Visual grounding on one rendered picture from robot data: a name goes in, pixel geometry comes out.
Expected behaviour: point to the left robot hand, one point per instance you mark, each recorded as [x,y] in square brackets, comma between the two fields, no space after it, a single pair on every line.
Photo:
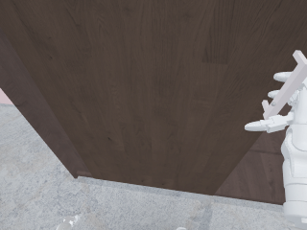
[69,221]

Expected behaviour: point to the handle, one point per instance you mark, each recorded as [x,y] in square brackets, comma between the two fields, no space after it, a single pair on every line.
[288,88]

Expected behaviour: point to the right robot forearm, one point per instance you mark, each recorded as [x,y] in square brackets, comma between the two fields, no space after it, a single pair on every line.
[294,168]

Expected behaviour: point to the wardrobe door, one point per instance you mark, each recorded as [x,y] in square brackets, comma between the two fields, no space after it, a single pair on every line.
[157,93]
[16,70]

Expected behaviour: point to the right robot hand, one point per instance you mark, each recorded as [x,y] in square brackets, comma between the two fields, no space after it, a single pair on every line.
[298,102]

